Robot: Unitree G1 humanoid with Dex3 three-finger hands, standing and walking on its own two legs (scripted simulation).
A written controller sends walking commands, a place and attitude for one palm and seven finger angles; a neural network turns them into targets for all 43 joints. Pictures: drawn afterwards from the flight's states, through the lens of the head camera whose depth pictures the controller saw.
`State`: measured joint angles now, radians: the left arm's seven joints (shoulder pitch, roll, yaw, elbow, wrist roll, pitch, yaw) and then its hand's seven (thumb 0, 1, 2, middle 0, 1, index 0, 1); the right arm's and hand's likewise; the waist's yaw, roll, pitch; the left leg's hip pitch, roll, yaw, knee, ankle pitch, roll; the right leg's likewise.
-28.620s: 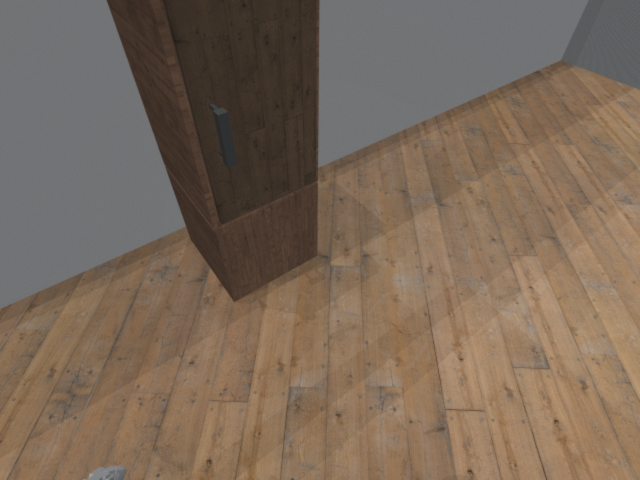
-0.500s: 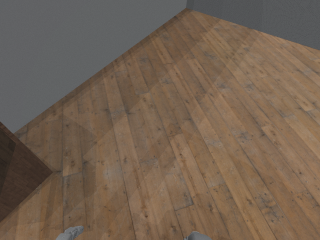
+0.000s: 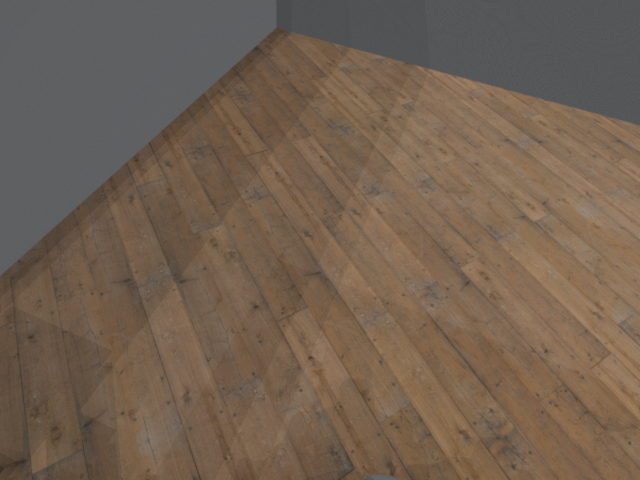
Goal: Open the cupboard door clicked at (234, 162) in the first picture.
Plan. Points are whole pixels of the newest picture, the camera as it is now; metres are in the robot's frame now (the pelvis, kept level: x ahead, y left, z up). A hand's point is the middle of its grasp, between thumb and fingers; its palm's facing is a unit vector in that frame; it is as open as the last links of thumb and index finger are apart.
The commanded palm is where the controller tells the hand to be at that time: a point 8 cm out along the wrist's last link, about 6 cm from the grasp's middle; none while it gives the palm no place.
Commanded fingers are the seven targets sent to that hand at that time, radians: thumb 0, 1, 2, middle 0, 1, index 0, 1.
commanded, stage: walk to a spot facing it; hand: left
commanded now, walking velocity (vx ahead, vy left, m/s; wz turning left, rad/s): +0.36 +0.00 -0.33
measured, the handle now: out of the picture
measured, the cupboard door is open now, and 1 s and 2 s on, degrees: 43 43 43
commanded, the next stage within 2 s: turn to face it in 0.78 s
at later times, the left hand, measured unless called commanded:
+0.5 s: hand (264, 363) +0.31 +0.10 -0.16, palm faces -0.12 -0.97 -0.23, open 7.2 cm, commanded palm none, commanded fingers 0.00 0.90 0.90 -0.20 -0.30 -0.20 -0.30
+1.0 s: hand (285, 269) +0.50 +0.09 -0.17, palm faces -0.09 -0.98 -0.18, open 7.4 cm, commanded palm none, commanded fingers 0.00 0.90 0.90 -0.20 -0.30 -0.20 -0.30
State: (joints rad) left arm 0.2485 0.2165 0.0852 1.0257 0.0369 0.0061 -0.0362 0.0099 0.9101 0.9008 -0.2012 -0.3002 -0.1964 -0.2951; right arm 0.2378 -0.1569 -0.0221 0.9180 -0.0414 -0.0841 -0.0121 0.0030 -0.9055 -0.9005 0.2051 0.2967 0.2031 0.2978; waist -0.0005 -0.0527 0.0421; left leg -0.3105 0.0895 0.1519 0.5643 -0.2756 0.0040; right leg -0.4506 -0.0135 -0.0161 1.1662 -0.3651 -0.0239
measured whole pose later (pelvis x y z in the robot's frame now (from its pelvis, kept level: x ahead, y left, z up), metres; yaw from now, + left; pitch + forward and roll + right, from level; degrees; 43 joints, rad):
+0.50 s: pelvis +0.22 -0.08 +0.01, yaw -9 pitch +1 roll +1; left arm 0.21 0.19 0.07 1.03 0.02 -0.06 0.01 -0.01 0.95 0.90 -0.20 -0.30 -0.20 -0.30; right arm 0.28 -0.16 -0.05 1.06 -0.03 -0.01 0.00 0.01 -0.91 -0.90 0.20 0.30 0.20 0.30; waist -0.04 0.00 0.06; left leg -0.53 0.16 0.07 1.01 -0.27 -0.04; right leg -0.20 0.04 -0.12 0.41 -0.24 -0.10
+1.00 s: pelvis +0.45 -0.09 +0.00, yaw -9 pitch -1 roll +0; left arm 0.26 0.16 0.05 1.04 0.03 -0.02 -0.01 0.01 0.91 0.90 -0.20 -0.30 -0.19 -0.29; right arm 0.25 -0.17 -0.04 1.04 -0.02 -0.05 -0.03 0.00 -0.94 -0.90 0.21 0.30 0.20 0.30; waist 0.02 -0.01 0.05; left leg -0.26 0.03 0.10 0.48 -0.20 0.02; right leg -0.48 -0.10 -0.06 0.93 -0.32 0.01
